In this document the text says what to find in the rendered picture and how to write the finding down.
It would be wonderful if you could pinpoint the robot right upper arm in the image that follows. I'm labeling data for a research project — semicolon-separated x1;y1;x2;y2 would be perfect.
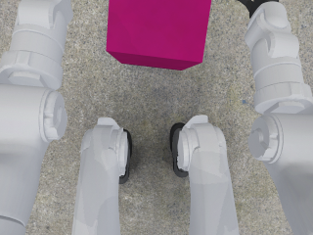
247;113;313;235

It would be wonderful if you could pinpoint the robot left forearm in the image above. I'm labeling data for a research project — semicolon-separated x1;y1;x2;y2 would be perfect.
0;0;73;90

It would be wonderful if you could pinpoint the robot left upper arm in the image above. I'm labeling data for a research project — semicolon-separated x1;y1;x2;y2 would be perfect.
0;83;67;235

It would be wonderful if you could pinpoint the robot right foot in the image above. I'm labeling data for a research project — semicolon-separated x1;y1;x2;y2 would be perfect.
169;122;189;178

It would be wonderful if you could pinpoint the right robot shin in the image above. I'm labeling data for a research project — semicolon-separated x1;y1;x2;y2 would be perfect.
177;115;227;171

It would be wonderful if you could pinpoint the right robot hand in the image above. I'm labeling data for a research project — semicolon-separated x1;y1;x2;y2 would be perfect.
237;0;279;18

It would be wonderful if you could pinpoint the carton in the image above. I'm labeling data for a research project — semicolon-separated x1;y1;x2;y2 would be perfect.
106;0;211;71

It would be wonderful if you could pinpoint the robot right forearm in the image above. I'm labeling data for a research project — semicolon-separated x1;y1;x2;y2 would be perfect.
244;1;313;115

